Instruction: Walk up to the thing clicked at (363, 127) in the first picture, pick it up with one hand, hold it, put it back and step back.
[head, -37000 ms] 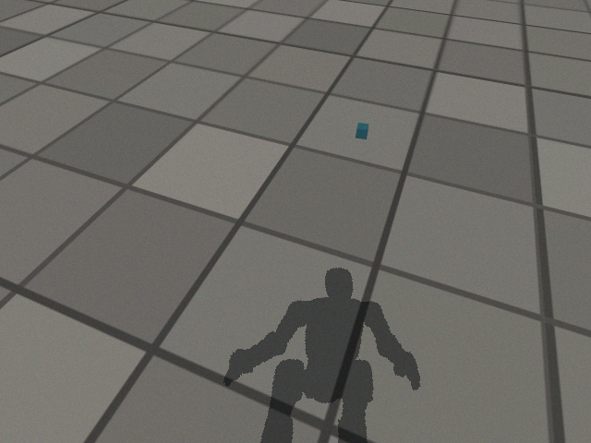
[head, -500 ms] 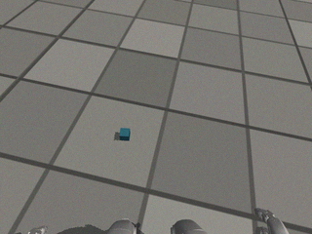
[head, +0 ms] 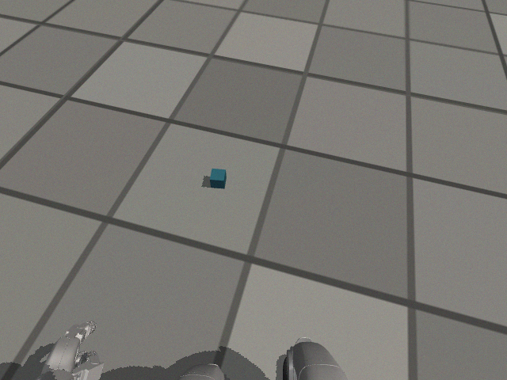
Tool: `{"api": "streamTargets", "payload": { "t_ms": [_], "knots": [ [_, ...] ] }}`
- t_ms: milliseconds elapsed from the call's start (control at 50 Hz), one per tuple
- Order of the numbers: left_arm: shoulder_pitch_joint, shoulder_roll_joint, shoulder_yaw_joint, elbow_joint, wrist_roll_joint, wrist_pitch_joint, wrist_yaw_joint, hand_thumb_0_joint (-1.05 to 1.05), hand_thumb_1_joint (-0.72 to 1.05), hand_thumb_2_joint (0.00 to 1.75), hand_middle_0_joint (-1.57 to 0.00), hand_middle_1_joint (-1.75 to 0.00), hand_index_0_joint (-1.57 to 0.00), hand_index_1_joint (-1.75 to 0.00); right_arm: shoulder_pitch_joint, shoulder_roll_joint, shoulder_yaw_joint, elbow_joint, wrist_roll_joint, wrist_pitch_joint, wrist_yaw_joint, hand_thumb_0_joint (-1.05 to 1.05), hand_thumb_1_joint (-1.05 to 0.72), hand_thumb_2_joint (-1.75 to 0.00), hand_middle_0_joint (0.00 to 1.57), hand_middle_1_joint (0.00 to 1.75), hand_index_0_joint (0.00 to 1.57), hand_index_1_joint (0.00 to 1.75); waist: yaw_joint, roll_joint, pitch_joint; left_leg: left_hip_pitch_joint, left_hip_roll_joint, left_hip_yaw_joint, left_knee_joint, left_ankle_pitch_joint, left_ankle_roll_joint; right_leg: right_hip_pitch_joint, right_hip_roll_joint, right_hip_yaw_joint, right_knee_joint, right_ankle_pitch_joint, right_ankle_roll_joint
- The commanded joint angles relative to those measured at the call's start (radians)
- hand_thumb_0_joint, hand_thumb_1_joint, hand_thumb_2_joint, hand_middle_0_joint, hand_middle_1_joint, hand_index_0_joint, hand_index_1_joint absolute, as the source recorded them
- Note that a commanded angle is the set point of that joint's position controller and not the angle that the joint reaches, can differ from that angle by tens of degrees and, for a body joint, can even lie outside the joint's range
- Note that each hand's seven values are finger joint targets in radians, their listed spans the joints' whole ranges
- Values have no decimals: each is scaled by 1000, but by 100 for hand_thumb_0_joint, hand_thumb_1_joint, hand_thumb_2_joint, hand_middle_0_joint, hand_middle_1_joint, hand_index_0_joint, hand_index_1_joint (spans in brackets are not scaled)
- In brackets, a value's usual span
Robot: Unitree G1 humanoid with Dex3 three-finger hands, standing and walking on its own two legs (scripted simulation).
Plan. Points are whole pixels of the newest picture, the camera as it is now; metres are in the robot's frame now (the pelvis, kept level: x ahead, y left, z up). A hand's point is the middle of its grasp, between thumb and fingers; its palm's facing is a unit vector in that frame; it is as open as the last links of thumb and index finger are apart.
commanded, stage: step back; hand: left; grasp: from above
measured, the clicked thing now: (218, 178) +0.97 +0.17 -0.72
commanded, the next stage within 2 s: stand in 1.40 s
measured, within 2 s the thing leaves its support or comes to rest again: neither
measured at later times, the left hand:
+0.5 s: hand out of the picture -0.09 +0.24 -0.13, palm faces -0.03 -0.91 -0.41, open 7.4 cm
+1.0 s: hand out of the picture -0.05 +0.23 -0.12, palm faces +0.03 -0.92 -0.39, open 7.4 cm
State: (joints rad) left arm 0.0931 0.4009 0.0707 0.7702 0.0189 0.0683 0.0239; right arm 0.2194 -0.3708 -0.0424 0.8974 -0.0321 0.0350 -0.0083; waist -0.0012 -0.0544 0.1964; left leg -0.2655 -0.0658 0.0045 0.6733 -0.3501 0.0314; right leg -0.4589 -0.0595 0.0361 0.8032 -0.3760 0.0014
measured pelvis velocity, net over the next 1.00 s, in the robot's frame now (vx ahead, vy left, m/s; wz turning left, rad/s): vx -0.11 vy -0.04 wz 0.01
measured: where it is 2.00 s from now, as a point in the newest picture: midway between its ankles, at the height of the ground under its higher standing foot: outside the picture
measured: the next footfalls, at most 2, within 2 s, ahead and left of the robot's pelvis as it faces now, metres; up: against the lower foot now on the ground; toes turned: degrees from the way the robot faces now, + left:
right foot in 0.30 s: -0.08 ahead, -0.15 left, +0.00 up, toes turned -2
left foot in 0.56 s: -0.07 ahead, +0.10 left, +0.00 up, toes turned -4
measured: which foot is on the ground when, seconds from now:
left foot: down 0.00-0.32, up 0.34-0.54, down 0.56-0.82, up 0.84-1.00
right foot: up 0.00-0.28, down 0.30-1.00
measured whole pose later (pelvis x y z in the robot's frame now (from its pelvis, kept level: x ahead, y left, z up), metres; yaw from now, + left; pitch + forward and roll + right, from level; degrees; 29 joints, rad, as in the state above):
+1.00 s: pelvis -0.11 -0.04 +0.02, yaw +0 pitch -3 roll +0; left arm 0.21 0.35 0.05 0.98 0.03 -0.04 -0.01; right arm 0.22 -0.39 -0.05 1.00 -0.03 -0.01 0.01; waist 0.02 0.03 0.06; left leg -0.37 0.01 -0.05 0.75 -0.41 0.00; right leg -0.18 -0.02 -0.06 0.53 -0.31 -0.02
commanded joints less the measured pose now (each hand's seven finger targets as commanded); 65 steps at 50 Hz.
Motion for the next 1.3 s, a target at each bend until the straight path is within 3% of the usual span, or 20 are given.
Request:
{"api": "streamTargets", "payload": {
  "t_ms": [0,80,180,240,260,300,320,380,460,520,560,600,760,800,820,1000,1060,1100,1200,1280],
  "knots": [
    [-5,185,66,-56,-14,-6,15,0,90,90,-20,-30,-20,-30,-81,-322,-79,-103,-6,-40,-24,0,-90,-90,20,30,20,30,11,121,-198,-74,378,-380,-288,495,224,13,142,194,471,-206,-29],
    [96,178,68,-8,-5,-11,5,0,90,90,-20,-30,-20,-30,-109,-249,-63,-116,-7,-33,-27,0,-90,-90,20,30,20,30,30,158,-200,36,321,-258,-234,496,208,-20,135,126,454,-144,11],
    [71,163,52,9,5,-47,-15,0,90,90,-20,-30,-20,-30,-35,-275,-79,-95,-14,-30,-19,0,-90,-90,20,30,20,30,-44,233,-267,176,299,-251,-258,66,193,63,85,13,-36,-165,15],
    [212,153,56,115,7,-65,-20,0,90,90,-20,-30,-20,-30,-92,-305,-83,-92,-9,-7,-6,0,-90,-90,20,30,20,30,23,265,-248,-15,272,-192,-257,-116,141,301,99,-74,-375,-19,-32],
    [246,169,65,144,13,-71,-19,0,90,90,-20,-30,-20,-30,-86,-266,-71,-90,-5,-3,-2,0,-90,-90,20,30,20,30,35,200,-228,-95,234,-156,-177,-143,94,357,92,-26,-436,-7,-53],
    [166,335,102,100,35,-73,-15,0,90,90,-20,-30,-20,-30,-155,-177,-54,-127,4,-10,-12,0,-90,-90,20,30,20,30,85,-167,-149,-274,31,-101,146,-223,-27,117,-280,519,-599,-486,-215],
    [66,361,103,68,37,-77,-12,0,90,90,-20,-30,-20,-30,-171,-235,-72,-115,5,-13,-14,0,-90,-90,20,30,20,30,58,-141,-49,-209,68,-176,279,-186,-47,-72,-354,595,-638,-568,-276],
    [1,243,72,66,28,-99,-8,0,90,90,-20,-30,-20,-30,-78,-201,-58,-50,16,-32,-4,0,-90,-90,20,30,20,30,-5,-39,-75,-199,23,-146,287,-56,-44,81,-168,256,-505,-170,-174],
    [79,247,73,87,32,-106,-21,0,90,90,-20,-30,-20,-30,-90,-196,-53,-35,1,-51,16,0,-90,-90,20,30,20,30,56,-126,-95,-170,52,-61,46,-108,-55,212,-152,227,-492,-224,-161],
    [72,237,57,84,18,-86,-27,0,90,90,-20,-30,-20,-30,-25,-177,-60,3,1,-74,13,0,-90,-90,20,30,20,30,14,-95,-139,48,26,8,-281,4,-34,199,-141,152,-365,-10,-147],
    [95,136,22,85,6,-83,-31,0,90,90,-20,-30,-20,-30,17,-234,-82,19,-12,-92,2,0,-90,-90,20,30,20,30,-7,98,-223,260,195,-296,-365,11,41,45,-29,21,-136,129,-61],
    [49,210,47,104,-2,-82,-25,0,90,90,-20,-30,-20,-30,16,-342,-102,14,-2,-89,10,0,-90,-90,20,30,20,30,-21,173,-174,68,391,-561,-450,-327,222,40,20,-10,54,-206,-37],
    [187,168,57,191,14,-109,-25,0,90,90,-20,-30,-20,-30,-85,-207,-57,-3,9,-55,15,0,-90,-90,20,30,20,30,70,148,-175,-199,179,-187,-230,-151,59,434,81,-77,-373,44,-44],
    [212,308,89,184,30,-117,-14,0,90,90,-20,-30,-20,-30,-108,-135,-36,-33,9,-53,1,0,-90,-90,20,30,20,30,103,-144,-140,-388,-18,-88,152,-215,-16,397,-277,472,-636,-391,-172],
    [115,322,91,145,31,-120,-14,0,90,90,-20,-30,-20,-30,-90,-199,-54,-13,2,-54,-6,0,-90,-90,20,30,20,30,67,-70,-66,-345,64,-139,243,-200,-26,266,-375,529,-644,-405,-245],
    [24,226,42,136,0,-122,-13,0,90,90,-20,-30,-20,-30,-28,-143,-46,56,5,-74,12,0,-90,-90,20,30,20,30,7,-91,-177,18,69,40,-148,101,-28,249,-167,33,-333,529,-135],
    [53,156,12,123,-14,-107,-12,0,90,90,-20,-30,-20,-30,-4,-200,-60,70,-3,-84,-3,0,-90,-90,20,30,20,30,-2,71,-272,193,201,-129,-237,458,38,187,-65,-25,-160,463,-42],
    [52,160,18,162,-27,-86,-8,0,90,90,-20,-30,-20,-30,-93,-272,-62,50,17,-82,-3,0,-90,-90,20,30,20,30,15,177,-277,47,367,-319,-280,351,189,256,34,-52,-136,-40,-19],
    [47,195,12,219,-7,-107,-12,0,90,90,-20,-30,-20,-30,-192,-192,-29,73,23,-66,-1,0,-90,-90,20,30,20,30,22,124,-234,0,206,-115,-223,244,17,318,-48,48,-377,187,-54],
    [7,184,6,237,-11,-110,-10,0,90,90,-20,-30,-20,-30,-211,-187,-26,113,21,-69,1,0,-90,-90,20,30,20,30,7,98,-249,93,203,-92,-231,340,13,305,-53,28,-397,302,-43]
  ]
}}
